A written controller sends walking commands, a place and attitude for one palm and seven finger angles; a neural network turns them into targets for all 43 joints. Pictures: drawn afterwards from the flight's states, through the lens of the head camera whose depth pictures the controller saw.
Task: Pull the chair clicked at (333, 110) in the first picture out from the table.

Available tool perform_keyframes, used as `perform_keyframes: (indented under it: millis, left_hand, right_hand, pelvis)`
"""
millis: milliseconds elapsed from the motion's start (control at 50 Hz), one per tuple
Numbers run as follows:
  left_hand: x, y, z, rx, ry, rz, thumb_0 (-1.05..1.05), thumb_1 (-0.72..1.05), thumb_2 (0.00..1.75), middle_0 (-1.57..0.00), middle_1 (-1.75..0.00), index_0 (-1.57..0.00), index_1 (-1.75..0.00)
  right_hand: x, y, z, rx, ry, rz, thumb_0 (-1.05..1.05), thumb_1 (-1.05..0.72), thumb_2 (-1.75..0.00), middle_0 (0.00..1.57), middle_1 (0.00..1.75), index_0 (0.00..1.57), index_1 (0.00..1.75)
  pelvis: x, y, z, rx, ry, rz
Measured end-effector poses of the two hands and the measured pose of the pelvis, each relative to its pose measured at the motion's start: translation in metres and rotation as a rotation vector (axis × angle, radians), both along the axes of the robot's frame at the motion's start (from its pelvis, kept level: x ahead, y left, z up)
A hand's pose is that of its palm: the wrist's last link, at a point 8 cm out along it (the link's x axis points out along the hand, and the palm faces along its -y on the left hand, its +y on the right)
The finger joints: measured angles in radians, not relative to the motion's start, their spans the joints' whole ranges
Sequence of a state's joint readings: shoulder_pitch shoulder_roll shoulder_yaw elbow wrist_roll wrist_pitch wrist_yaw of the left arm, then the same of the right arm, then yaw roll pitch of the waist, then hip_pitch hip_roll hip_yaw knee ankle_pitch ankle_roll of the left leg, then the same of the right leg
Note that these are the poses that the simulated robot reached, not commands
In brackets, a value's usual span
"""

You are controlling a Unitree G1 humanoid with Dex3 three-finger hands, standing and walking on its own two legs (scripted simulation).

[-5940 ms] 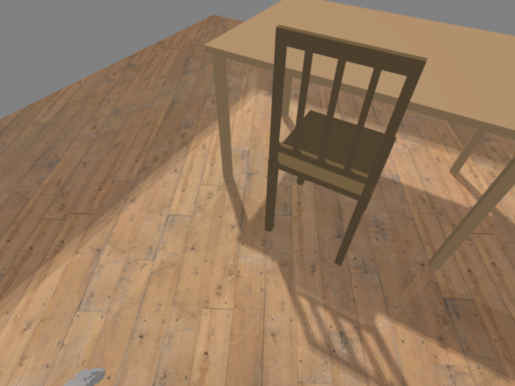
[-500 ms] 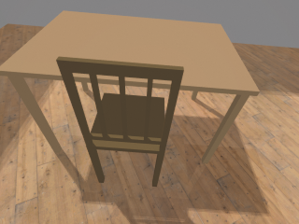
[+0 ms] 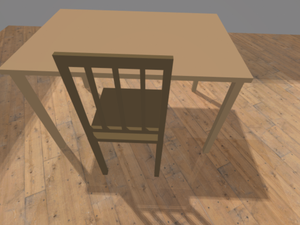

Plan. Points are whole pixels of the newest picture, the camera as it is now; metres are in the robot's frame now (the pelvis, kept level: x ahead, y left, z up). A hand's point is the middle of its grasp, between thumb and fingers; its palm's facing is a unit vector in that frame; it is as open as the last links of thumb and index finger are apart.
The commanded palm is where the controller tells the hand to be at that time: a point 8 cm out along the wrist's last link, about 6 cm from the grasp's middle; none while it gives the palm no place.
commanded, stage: look again from close up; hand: left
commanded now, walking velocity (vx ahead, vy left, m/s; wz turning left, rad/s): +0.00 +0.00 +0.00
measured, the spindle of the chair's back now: (120, 102) +0.57 +0.16 -0.06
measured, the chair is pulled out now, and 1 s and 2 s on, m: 0.00 0.00 0.00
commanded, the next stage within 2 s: shuffle to correct the standing spot in 0.64 s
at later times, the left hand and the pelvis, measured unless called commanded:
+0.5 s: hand out of the picture -0.03 +0.14 -0.18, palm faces +0.04 -0.99 -0.14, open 7.4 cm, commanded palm none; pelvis -0.01 -0.01 +0.00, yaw +0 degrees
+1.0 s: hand out of the picture -0.03 +0.13 -0.17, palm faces +0.08 -0.99 -0.15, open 7.4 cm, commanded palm none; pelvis +0.03 -0.02 +0.01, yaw +1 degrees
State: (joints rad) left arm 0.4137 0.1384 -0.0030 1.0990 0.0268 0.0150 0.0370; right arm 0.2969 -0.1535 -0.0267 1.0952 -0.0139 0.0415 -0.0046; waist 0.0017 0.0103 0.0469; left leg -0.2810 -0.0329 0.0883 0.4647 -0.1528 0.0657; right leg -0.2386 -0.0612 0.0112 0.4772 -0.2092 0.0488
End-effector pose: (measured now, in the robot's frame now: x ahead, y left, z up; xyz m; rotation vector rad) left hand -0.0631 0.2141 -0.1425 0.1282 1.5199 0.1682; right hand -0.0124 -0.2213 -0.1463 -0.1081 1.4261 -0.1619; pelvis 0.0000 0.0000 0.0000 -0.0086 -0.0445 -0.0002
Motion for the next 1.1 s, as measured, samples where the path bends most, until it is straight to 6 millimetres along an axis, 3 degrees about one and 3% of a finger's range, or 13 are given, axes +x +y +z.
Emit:
perform_keyframes:
  millis: [100,260,540,740,980,1100]
  left_hand:
    - [-0.004,-0.016,-0.002,-0.021,-0.004,0.01,0.01,0.9,0.9,-0.2,-0.3,-0.2,-0.3]
    - [0.014,-0.03,-0.009,-0.047,-0.071,0.011,0.01,0.9,0.9,-0.2,-0.3,-0.2,-0.3]
    - [0.025,-0.021,-0.009,-0.038,-0.082,0.003,0.0,0.91,0.9,-0.2,-0.3,-0.2,-0.3]
    - [0.006,-0.022,-0.004,-0.018,-0.018,0.026,0.0,0.91,0.9,-0.2,-0.3,-0.19,-0.3]
    - [0.031,-0.032,0.004,-0.038,-0.025,0.042,0.0,0.91,0.9,-0.2,-0.3,-0.19,-0.3]
    - [0.029,-0.042,0.003,-0.022,0.001,0.101,0.0,0.91,0.9,-0.2,-0.3,-0.19,-0.3]
  right_hand:
    - [0.002,-0.002,-0.001,0.011,-0.024,-0.002,0.0,-0.91,-0.9,0.2,0.3,0.2,0.3]
    - [-0.003,-0.005,-0.001,0.006,-0.026,-0.001,0.0,-0.92,-0.9,0.2,0.3,0.2,0.29]
    - [-0.011,-0.003,0.001,-0.004,0.014,-0.009,0.0,-0.91,-0.9,0.2,0.3,0.2,0.29]
    - [0.012,-0.01,-0.002,-0.002,-0.015,0.009,0.01,-0.92,-0.9,0.2,0.3,0.2,0.3]
    - [0.032,-0.016,0.006,-0.003,0.001,0.01,0.01,-0.92,-0.9,0.2,0.3,0.2,0.3]
    - [0.059,-0.025,-0.002,0.004,0.0,0.031,0.0,-0.91,-0.9,0.2,0.3,0.2,0.3]
  pelvis:
    - [-0.005,-0.007,0.0,-0.005,0.01,0.0]
    - [-0.009,-0.013,-0.002,-0.009,0.014,0.005]
    - [-0.01,-0.012,-0.002,-0.013,0.026,0.008]
    - [-0.001,-0.015,-0.002,-0.005,0.025,0.01]
    - [0.025,-0.021,0.006,0.003,0.054,0.008]
    - [0.046,-0.028,0.001,0.008,0.053,0.022]
